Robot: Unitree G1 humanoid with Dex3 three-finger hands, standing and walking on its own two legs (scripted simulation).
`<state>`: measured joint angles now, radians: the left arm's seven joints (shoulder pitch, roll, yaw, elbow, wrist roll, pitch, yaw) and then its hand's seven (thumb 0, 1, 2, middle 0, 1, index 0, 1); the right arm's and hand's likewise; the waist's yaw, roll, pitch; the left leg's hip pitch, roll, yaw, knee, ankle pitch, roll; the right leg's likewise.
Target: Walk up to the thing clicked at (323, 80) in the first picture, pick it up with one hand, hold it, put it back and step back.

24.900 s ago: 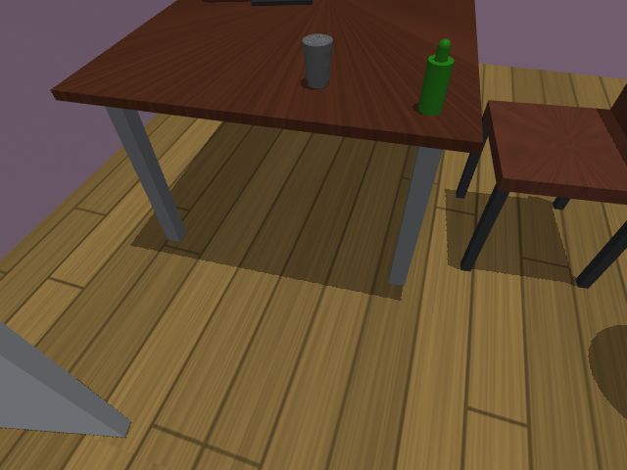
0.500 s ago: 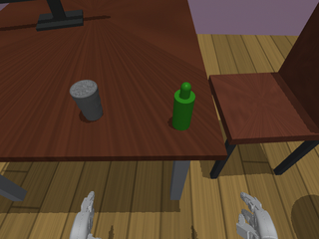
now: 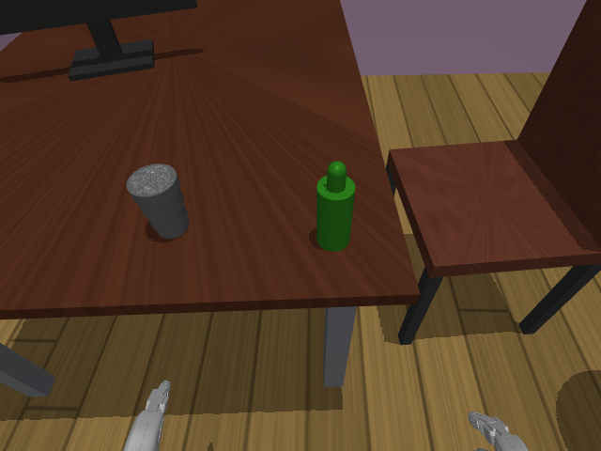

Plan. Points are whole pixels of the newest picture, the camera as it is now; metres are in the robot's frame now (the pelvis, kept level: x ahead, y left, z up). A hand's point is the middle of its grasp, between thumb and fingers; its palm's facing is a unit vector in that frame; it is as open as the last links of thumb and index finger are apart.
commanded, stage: home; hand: left
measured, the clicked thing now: (163, 204) +0.50 +0.26 +0.03
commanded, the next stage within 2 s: stand in 1.72 s
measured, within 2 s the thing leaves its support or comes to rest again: neither
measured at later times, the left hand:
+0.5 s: hand out of the picture +0.02 +0.27 -0.14, palm faces -0.06 -0.92 -0.38, open 17.7 cm
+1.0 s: hand out of the picture +0.03 +0.27 -0.15, palm faces -0.06 -0.93 -0.37, open 17.7 cm
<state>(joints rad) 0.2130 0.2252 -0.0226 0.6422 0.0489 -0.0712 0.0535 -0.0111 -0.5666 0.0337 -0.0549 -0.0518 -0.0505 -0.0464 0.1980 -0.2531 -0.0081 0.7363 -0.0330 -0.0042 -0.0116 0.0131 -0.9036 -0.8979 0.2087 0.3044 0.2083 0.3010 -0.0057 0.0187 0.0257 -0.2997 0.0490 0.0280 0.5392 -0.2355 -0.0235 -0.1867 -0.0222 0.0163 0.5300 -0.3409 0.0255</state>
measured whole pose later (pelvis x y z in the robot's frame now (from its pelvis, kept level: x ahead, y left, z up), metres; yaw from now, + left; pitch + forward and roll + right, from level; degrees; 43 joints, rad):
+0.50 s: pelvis -0.02 +0.01 +0.01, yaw +1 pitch -4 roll -1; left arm 0.22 0.37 -0.03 1.06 0.03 -0.01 0.01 -0.01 -0.59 0.01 -0.05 -0.05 -0.05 -0.04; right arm 0.19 -0.36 0.00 1.07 -0.02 0.01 0.03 0.01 -0.91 -0.90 0.21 0.30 0.21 0.30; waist 0.00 0.02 0.03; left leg -0.21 0.04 0.02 0.41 -0.14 -0.01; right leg -0.09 -0.03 0.01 0.40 -0.24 0.04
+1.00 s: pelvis -0.02 +0.01 +0.01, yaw +0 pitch -2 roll -1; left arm 0.19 0.36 -0.02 1.11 0.02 -0.02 0.01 -0.01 -0.59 0.02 -0.05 -0.05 -0.05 -0.04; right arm 0.15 -0.36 0.00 1.11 -0.01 0.00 0.02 0.01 -0.91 -0.90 0.21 0.30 0.21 0.30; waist -0.01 0.02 0.04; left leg -0.21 0.04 0.03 0.38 -0.14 -0.01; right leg -0.08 -0.03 0.01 0.35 -0.23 0.04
